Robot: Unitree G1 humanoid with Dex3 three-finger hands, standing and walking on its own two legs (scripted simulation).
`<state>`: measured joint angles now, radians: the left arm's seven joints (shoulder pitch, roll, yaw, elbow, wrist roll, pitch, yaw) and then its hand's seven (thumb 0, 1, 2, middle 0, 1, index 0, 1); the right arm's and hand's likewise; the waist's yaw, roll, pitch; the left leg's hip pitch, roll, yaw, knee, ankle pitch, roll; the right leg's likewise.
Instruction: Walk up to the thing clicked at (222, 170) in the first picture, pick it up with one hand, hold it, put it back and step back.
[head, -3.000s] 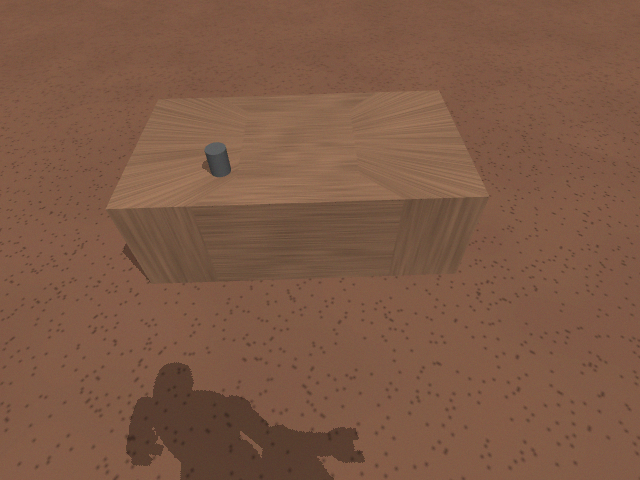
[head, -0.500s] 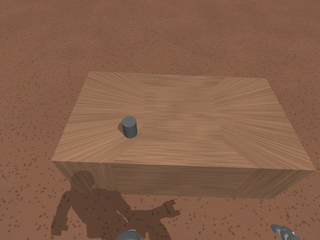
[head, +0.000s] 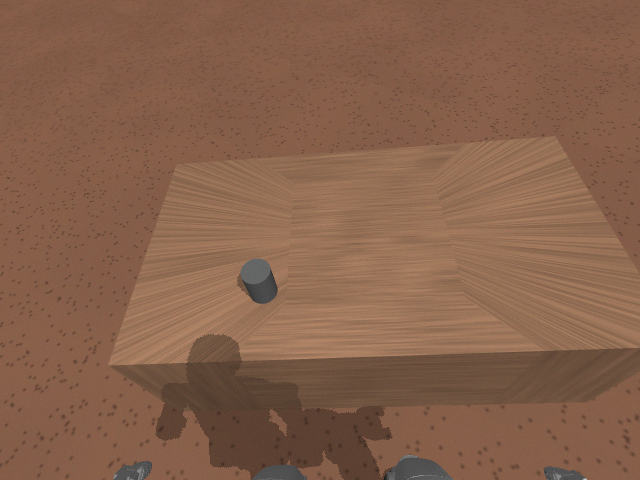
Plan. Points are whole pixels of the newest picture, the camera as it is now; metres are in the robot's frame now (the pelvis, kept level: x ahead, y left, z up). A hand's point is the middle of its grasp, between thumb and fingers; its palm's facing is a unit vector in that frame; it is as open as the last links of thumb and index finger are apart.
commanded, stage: walk up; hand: left
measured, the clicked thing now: (259, 281) +0.55 +0.20 -0.29
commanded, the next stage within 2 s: stand in 1.76 s
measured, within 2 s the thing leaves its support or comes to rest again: neither
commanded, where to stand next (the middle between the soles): +0.06 +0.01 m, yaw +0 degrees
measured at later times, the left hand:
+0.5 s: hand out of the picture +0.07 +0.28 -0.14, palm faces +0.04 -0.95 -0.32, open 7.4 cm
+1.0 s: hand out of the picture +0.11 +0.26 -0.13, palm faces +0.06 -0.94 -0.32, open 7.4 cm
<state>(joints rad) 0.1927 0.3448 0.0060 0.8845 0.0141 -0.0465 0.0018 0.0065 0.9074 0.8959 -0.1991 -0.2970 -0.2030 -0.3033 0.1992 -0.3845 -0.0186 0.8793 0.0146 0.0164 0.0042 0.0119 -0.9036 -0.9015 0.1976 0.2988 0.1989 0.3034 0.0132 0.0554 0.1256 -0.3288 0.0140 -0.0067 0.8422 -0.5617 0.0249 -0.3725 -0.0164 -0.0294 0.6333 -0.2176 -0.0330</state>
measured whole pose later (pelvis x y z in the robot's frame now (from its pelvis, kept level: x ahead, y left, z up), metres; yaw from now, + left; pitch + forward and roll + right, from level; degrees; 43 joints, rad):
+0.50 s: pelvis +0.01 +0.02 +0.02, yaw +1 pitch -3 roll +0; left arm 0.12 0.37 0.02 1.12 0.00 0.01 -0.03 0.01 0.91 0.90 -0.20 -0.30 -0.20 -0.30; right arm 0.17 -0.36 0.01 1.10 -0.01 -0.02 0.01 0.01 -0.90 -0.90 0.20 0.30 0.20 0.30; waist 0.02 -0.02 0.04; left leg -0.13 0.03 -0.01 0.45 -0.27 -0.02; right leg -0.24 -0.03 -0.03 0.43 -0.14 0.01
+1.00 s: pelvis +0.03 +0.01 +0.02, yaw +2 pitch -2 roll +0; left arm 0.05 0.32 0.03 1.15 0.01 -0.01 -0.01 0.01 0.91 0.90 -0.20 -0.30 -0.20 -0.30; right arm 0.08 -0.36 -0.01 1.12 -0.01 -0.01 0.00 0.01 -0.90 -0.90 0.20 0.30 0.20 0.30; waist 0.01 0.01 0.05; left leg -0.07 0.04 -0.03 0.35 -0.24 -0.05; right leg -0.19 -0.02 -0.06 0.36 -0.13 -0.01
